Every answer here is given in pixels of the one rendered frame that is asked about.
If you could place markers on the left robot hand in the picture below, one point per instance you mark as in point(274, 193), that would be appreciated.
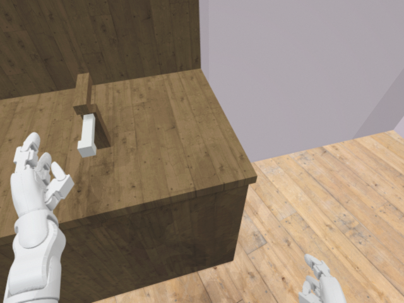
point(29, 181)

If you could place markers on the right robot hand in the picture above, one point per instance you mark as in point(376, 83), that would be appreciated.
point(327, 290)

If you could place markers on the tap lever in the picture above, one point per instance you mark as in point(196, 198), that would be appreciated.
point(86, 146)

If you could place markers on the counter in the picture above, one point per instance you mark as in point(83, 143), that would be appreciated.
point(164, 195)

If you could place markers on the robot left forearm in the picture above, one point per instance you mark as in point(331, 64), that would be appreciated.
point(35, 275)

